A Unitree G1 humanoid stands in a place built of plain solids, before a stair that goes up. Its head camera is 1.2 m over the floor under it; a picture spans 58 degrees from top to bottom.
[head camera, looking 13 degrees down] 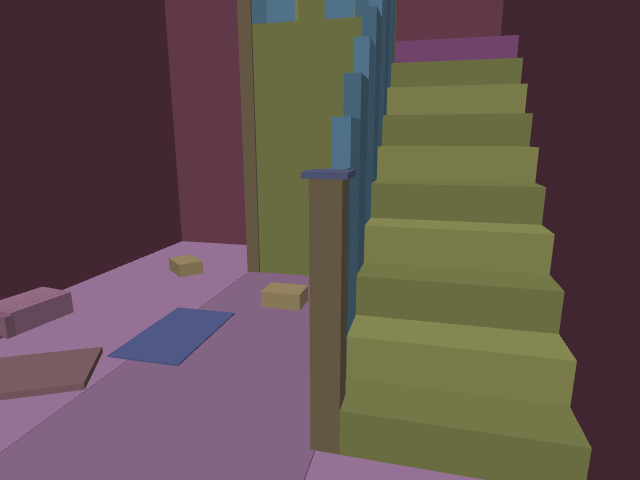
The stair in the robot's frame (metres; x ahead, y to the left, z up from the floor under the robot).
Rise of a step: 0.19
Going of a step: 0.24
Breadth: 0.96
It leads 14 degrees to the right of straight ahead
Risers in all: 10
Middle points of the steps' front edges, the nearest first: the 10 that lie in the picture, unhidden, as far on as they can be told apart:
1.37 -0.45 0.20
1.60 -0.50 0.39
1.83 -0.56 0.58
2.07 -0.62 0.78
2.30 -0.68 0.97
2.53 -0.73 1.16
2.77 -0.79 1.36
3.00 -0.85 1.55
3.23 -0.90 1.74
3.46 -0.96 1.94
